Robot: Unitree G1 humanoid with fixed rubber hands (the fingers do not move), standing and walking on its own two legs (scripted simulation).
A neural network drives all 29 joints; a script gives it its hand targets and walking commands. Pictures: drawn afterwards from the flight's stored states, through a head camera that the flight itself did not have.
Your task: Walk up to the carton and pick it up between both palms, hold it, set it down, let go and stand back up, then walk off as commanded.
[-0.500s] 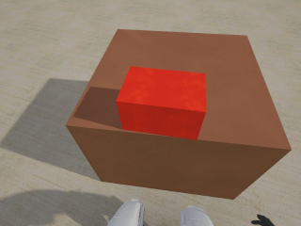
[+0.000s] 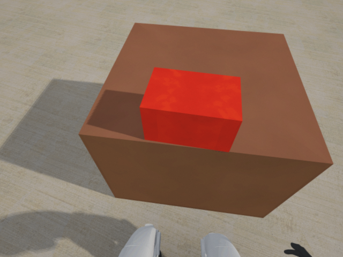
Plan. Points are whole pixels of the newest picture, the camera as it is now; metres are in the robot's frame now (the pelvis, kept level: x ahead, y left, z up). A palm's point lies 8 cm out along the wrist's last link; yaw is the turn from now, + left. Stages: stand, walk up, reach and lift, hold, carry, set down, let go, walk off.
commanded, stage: walk up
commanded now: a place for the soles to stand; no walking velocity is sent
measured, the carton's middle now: (191, 109) +0.54 -0.06 -0.02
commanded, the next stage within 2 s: reach and lift in 1.02 s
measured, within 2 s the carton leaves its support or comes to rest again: neither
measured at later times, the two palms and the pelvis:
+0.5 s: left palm out of the picture +0.07 +0.30 -0.09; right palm out of the picture +0.11 -0.33 -0.10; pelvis +0.02 -0.02 +0.01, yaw -2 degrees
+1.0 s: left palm out of the picture +0.10 +0.29 -0.08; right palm out of the picture +0.12 -0.34 -0.10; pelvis +0.03 -0.03 +0.01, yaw -2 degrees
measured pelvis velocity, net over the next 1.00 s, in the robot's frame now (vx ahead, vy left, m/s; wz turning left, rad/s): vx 0.03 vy -0.03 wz -0.04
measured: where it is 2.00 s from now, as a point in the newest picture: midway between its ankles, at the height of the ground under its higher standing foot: outside the picture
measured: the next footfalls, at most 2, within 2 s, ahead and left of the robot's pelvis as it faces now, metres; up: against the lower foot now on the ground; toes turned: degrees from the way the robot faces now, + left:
right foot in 0.08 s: +0.07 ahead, -0.17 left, +0.00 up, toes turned -3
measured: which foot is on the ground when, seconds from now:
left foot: down 0.00-1.00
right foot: up 0.00-0.06, down 0.08-1.00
